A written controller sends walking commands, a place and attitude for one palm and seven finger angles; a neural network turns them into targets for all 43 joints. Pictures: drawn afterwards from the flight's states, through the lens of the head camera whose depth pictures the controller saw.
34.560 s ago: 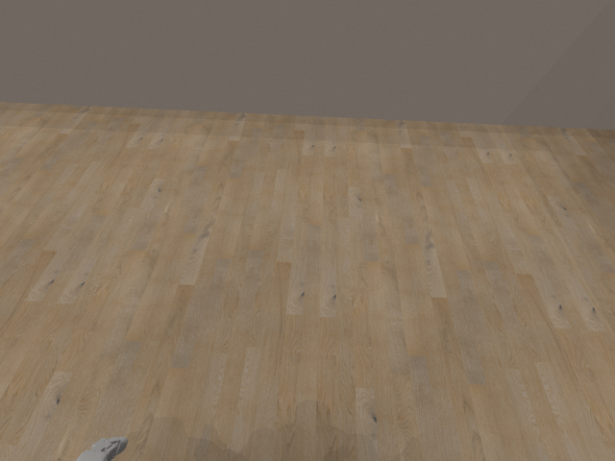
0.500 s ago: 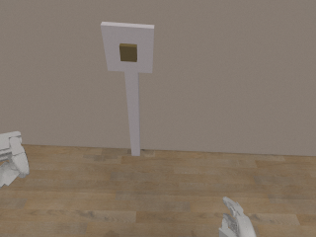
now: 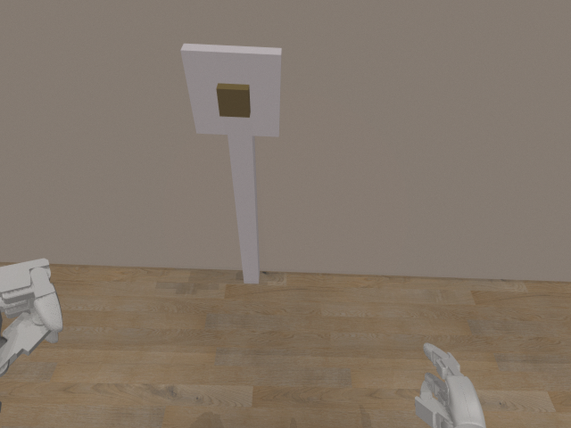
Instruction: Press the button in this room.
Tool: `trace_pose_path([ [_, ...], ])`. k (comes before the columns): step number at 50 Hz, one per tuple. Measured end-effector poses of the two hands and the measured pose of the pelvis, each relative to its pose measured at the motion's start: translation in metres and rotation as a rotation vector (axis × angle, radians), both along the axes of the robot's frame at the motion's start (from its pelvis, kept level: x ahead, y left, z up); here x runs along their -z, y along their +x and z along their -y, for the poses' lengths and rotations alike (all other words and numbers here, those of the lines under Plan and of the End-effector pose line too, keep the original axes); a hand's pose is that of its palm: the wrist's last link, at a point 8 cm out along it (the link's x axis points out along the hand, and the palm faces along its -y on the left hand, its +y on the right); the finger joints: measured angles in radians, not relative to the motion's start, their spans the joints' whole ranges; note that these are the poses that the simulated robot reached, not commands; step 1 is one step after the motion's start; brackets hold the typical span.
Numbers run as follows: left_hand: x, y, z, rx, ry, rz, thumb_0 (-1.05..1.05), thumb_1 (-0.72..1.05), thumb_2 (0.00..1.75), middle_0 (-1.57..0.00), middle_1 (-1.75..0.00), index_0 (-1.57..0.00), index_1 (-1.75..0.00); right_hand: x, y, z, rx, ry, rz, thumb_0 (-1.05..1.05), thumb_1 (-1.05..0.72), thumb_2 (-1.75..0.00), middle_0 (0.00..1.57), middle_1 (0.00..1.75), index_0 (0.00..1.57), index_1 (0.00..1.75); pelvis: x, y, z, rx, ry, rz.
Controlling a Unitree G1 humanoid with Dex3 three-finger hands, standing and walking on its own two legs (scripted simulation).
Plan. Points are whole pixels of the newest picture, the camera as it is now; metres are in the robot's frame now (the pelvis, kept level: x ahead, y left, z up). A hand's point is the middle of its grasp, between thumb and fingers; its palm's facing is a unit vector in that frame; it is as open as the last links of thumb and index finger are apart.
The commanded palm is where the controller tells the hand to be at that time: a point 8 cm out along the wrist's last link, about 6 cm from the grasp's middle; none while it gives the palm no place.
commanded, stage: let the arm hang, fingers relaxed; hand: left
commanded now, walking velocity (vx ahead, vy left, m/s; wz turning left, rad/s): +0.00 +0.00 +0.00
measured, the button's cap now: (234, 99) +0.71 +0.15 +0.08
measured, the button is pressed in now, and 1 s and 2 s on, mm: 0 0 0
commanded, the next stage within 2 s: stand and wait in 1.14 s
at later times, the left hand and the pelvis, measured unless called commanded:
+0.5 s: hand out of the picture -0.04 +0.19 -0.18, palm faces +0.05 -0.97 -0.23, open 4.3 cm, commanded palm none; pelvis -0.03 +0.00 +0.00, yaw +2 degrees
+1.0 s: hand out of the picture -0.03 +0.16 -0.18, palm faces +0.05 -0.98 -0.17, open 7.3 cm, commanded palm none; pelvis -0.02 +0.00 +0.00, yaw +1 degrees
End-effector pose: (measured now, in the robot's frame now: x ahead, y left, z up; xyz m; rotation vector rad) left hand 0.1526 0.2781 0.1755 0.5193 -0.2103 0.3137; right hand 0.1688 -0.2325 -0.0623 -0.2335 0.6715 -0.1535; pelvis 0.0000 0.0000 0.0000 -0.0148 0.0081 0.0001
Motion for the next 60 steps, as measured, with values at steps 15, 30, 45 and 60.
trace_pose_path([
  [15, 0.294, -0.088, 0.032, -0.140, -0.414, -1.229, 0.01, 0.91, 0.90, -1.09, -1.28, -1.09, -1.28, 0.061, -0.074, 0.017, -0.016, 0.010, -0.367, 0.01, -0.90, -0.90, 0.20, 0.30, 0.20, 0.30, 0.010, -0.020, -0.002, -0.018, 0.019, 0.010],
  [30, 0.313, -0.223, 0.033, -0.366, -0.520, -1.579, 0.01, 0.91, 0.90, -0.57, -0.73, -0.57, -0.72, 0.083, -0.208, -0.002, 0.079, 0.075, -0.760, 0.01, -0.91, -0.90, 0.20, 0.30, 0.20, 0.30, 0.001, -0.029, 0.000, -0.030, 0.001, 0.037],
  [45, 0.319, -0.195, 0.058, -0.304, -0.548, -1.531, 0.00, 0.91, 0.90, -0.23, -0.33, -0.23, -0.33, 0.088, -0.215, -0.024, 0.108, 0.140, -0.753, 0.01, -0.91, -0.90, 0.20, 0.30, 0.20, 0.30, -0.001, -0.027, 0.001, -0.015, 0.012, 0.039],
  [60, 0.322, -0.190, 0.070, -0.299, -0.577, -1.552, 0.01, 0.92, 0.90, -0.20, -0.30, -0.20, -0.30, 0.085, -0.207, -0.023, 0.120, 0.131, -0.765, 0.01, -0.91, -0.90, 0.20, 0.30, 0.20, 0.30, -0.002, -0.018, 0.004, -0.018, 0.011, 0.034],
])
